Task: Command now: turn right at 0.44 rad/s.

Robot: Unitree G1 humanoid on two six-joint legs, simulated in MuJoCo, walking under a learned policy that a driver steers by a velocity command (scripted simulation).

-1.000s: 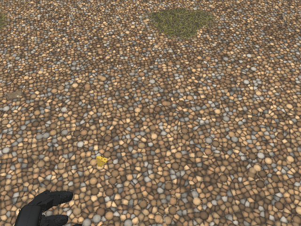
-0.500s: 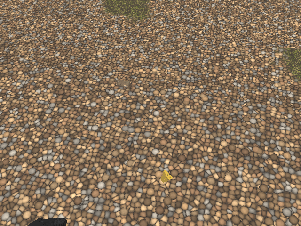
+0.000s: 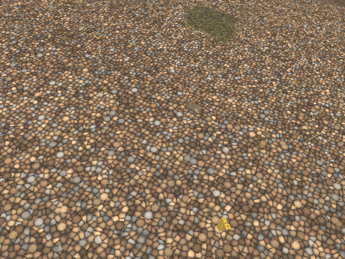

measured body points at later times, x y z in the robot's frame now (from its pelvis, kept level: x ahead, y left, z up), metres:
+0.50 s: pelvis +0.03 -0.06 +0.01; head +0.06 -0.11 +0.45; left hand +0.27 +0.16 -0.07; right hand +0.09 -0.40 -0.09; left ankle +0.12 +0.09 -0.67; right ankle -0.01 -0.13 -0.74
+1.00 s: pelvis +0.26 -0.16 +0.00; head +0.29 -0.16 +0.45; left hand +0.57 -0.12 -0.08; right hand +0.03 -0.34 -0.11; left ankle +0.23 -0.01 -0.74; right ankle +0.22 -0.31 -0.69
